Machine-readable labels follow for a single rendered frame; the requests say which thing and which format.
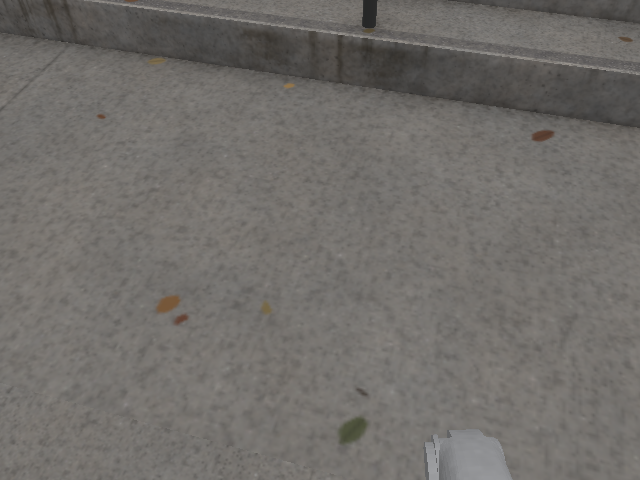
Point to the robot right shin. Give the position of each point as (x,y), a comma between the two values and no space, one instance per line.
(498,443)

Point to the robot right thigh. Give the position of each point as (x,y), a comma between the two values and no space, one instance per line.
(464,455)

